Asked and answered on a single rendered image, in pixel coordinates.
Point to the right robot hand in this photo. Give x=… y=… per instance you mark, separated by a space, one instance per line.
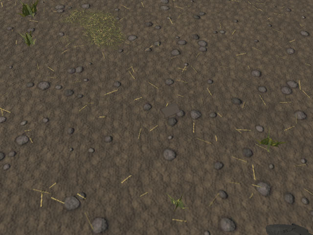
x=286 y=229

